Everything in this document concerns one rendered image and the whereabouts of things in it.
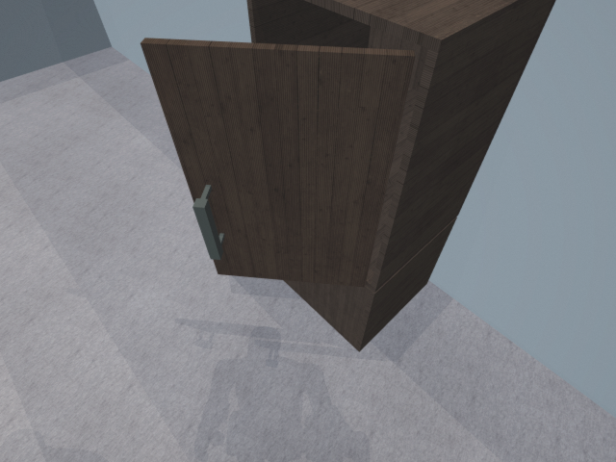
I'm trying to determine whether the cupboard door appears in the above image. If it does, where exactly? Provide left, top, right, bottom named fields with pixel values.
left=141, top=38, right=415, bottom=287

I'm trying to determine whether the handle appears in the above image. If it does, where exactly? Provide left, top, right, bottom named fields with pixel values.
left=192, top=185, right=225, bottom=260

